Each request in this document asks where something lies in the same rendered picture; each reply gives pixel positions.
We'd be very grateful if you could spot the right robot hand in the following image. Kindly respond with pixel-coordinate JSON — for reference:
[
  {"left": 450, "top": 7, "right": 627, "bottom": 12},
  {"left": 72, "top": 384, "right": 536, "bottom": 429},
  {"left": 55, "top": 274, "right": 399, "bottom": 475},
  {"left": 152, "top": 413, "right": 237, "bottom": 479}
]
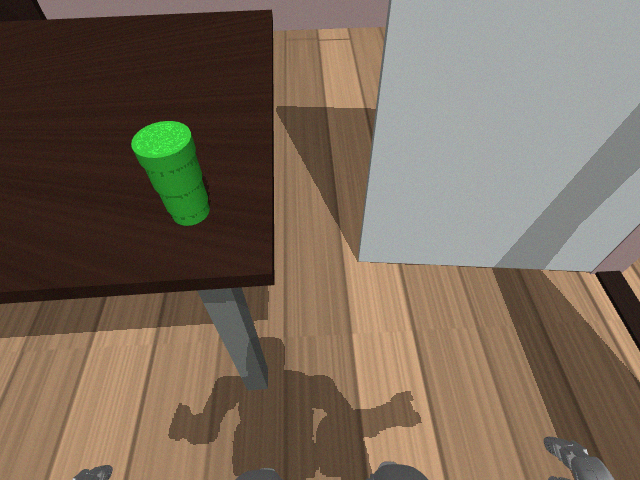
[{"left": 543, "top": 437, "right": 615, "bottom": 480}]

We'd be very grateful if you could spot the cup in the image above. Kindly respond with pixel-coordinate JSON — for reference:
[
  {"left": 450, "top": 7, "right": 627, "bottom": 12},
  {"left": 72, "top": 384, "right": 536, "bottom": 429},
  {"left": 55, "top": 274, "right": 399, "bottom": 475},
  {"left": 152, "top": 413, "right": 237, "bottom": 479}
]
[{"left": 131, "top": 121, "right": 210, "bottom": 226}]

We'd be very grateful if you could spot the table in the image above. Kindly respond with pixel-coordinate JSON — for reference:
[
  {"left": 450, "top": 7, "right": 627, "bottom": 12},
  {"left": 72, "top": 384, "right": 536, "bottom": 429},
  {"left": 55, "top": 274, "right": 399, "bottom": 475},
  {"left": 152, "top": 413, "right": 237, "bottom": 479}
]
[{"left": 0, "top": 10, "right": 274, "bottom": 390}]

